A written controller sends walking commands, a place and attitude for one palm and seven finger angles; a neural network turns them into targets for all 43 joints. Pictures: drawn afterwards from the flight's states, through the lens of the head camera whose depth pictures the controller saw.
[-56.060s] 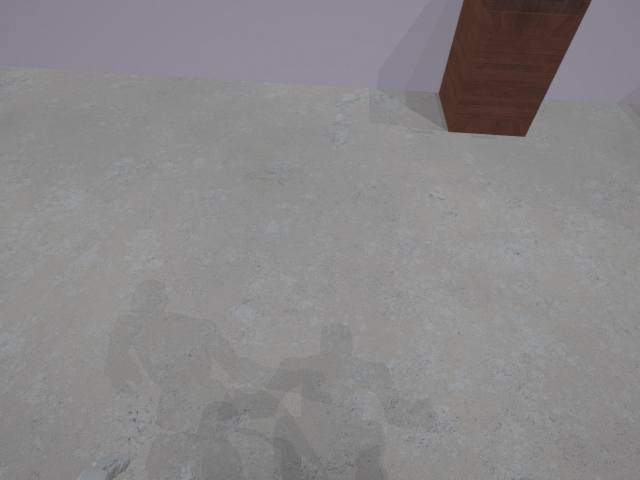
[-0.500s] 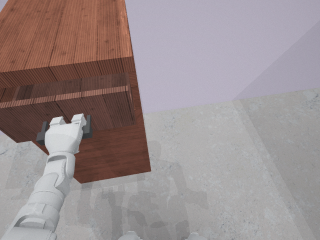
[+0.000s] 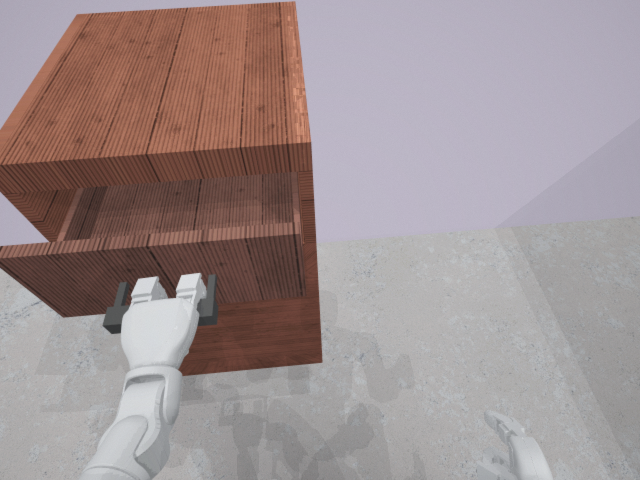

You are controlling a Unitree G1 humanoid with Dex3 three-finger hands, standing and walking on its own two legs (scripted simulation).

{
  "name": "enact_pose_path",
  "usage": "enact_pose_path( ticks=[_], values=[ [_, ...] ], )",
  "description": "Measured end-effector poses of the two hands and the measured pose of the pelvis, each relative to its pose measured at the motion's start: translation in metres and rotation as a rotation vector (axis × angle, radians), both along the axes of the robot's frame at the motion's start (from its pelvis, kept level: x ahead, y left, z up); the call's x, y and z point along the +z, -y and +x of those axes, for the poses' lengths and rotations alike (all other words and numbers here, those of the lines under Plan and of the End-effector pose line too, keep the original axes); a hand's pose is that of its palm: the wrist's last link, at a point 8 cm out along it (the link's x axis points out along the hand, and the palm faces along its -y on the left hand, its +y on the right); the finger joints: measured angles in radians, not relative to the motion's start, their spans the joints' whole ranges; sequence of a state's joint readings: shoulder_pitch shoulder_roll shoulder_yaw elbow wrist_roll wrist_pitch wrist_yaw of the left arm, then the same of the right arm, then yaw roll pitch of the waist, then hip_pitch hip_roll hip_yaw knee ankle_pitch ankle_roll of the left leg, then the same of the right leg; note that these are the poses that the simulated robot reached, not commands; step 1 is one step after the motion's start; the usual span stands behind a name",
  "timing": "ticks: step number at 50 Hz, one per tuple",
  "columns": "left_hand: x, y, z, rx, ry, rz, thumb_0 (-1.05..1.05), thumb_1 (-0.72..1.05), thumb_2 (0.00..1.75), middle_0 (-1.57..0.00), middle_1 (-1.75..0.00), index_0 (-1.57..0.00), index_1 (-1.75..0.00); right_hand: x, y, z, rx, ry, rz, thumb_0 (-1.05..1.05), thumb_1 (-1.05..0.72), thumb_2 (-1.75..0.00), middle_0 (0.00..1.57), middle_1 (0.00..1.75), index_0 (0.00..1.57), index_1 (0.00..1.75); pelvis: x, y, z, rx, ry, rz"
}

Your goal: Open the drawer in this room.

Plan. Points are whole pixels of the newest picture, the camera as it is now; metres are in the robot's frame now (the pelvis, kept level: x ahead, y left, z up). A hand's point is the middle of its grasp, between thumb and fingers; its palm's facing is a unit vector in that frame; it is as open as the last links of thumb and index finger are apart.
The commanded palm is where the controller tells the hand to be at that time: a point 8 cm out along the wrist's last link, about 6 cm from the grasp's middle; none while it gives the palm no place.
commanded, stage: pull the drawer open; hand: left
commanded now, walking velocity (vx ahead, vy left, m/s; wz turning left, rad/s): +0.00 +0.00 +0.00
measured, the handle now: (165, 300) +0.34 +0.25 -0.01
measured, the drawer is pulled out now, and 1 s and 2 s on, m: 0.11 0.26 0.30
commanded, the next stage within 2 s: open the thumb to release the handle in 1.14 s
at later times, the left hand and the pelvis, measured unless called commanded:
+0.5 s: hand (173, 368) +0.25 +0.22 -0.03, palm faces -0.03 -0.08 -1.00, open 6.0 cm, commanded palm +0.20 +0.21 +0.03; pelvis -0.01 -0.02 +0.00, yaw -2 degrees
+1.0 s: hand (160, 467) +0.14 +0.20 -0.02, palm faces -0.05 -0.12 -0.99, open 6.1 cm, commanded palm +0.09 +0.20 +0.03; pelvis -0.01 -0.02 -0.01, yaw -1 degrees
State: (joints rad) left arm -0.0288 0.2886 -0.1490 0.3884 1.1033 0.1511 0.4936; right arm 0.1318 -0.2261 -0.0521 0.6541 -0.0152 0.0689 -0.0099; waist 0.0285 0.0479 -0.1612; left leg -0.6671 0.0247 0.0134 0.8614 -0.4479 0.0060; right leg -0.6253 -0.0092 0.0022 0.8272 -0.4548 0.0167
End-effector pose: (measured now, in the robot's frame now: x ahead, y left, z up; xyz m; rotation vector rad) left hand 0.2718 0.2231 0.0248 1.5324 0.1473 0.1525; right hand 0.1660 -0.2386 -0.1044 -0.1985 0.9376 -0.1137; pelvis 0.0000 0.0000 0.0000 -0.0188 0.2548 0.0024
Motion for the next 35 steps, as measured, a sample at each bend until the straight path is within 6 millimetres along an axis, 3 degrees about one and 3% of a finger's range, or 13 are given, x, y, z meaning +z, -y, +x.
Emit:
enact_pose_path(
  ticks=[4,9,16,23,29,35],
  values=[
    [0.002,0.000,0.002,0.017,-0.033,0.007,-0.01,0.63,0.82,-0.33,-1.35,-0.40,-1.35,-0.001,-0.007,0.003,0.008,0.010,0.024,0.01,-0.91,-0.90,0.20,0.30,0.20,0.30,0.001,0.005,-0.002,0.004,0.009,0.006],
    [0.003,0.000,0.003,0.024,-0.058,0.001,-0.01,0.63,0.80,-0.34,-1.35,-0.41,-1.35,-0.004,-0.003,-0.011,0.000,-0.005,0.027,0.01,-0.91,-0.90,0.20,0.30,0.20,0.30,0.002,0.013,-0.007,0.005,0.020,0.013],
    [0.004,0.000,-0.002,0.023,-0.065,-0.030,0.01,0.65,0.75,-0.30,-1.35,-0.41,-1.35,-0.003,0.025,-0.045,-0.076,-0.035,0.008,0.01,-0.91,-0.90,0.21,0.30,0.20,0.30,0.003,0.021,-0.010,-0.023,0.023,0.020],
    [0.004,0.004,-0.027,0.014,-0.042,-0.047,0.02,0.66,0.72,-0.26,-1.35,-0.40,-1.35,0.002,0.052,-0.064,-0.127,-0.046,-0.026,0.01,-0.91,-0.90,0.20,0.30,0.20,0.30,0.003,0.023,-0.007,-0.042,0.019,0.022],
    [0.003,0.008,-0.056,0.013,-0.032,-0.048,0.02,0.67,0.73,-0.26,-1.35,-0.39,-1.35,0.004,0.054,-0.052,-0.110,-0.016,-0.022,0.01,-0.91,-0.90,0.20,0.30,0.20,0.30,0.000,0.021,-0.005,-0.043,0.020,0.020],
    [0.004,0.013,-0.085,0.017,-0.035,-0.056,0.02,0.67,0.72,-0.26,-1.35,-0.40,-1.34,0.007,0.034,-0.019,-0.046,0.067,0.026,0.01,-0.91,-0.90,0.20,0.30,0.20,0.30,-0.003,0.019,-0.004,-0.039,0.028,0.019]
  ],
)
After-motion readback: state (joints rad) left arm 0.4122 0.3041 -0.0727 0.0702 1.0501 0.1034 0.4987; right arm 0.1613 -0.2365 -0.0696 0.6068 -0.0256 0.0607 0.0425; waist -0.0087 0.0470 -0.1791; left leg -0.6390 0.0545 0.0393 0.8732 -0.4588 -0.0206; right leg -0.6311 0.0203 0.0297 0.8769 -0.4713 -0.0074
